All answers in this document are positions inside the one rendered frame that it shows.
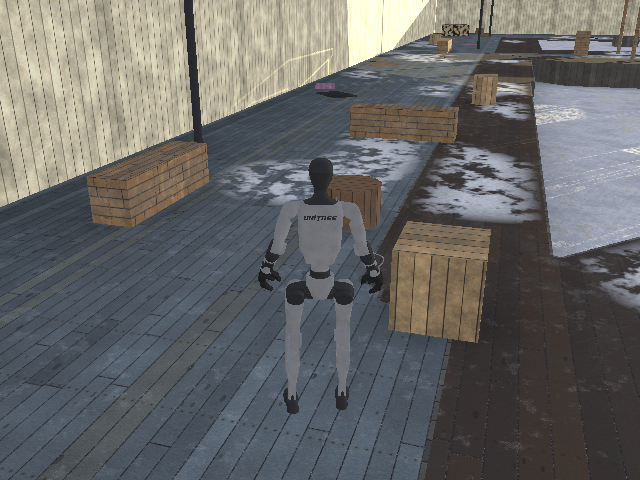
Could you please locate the right robot hand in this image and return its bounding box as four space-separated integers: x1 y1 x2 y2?
361 271 383 294

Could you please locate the robot right upper arm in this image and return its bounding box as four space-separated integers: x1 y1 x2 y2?
341 201 370 256

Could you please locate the left robot hand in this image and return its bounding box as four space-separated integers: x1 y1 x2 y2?
258 269 281 291

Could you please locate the robot left upper arm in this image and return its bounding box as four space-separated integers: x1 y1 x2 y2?
270 201 300 255

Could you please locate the right robot thigh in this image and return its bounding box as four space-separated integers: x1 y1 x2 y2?
334 279 354 346

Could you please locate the robot left forearm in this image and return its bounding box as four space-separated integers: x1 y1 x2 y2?
260 239 280 274

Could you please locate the robot right forearm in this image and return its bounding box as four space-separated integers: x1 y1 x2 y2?
360 241 380 277

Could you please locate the left robot foot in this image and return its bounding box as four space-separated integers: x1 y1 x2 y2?
283 388 299 414

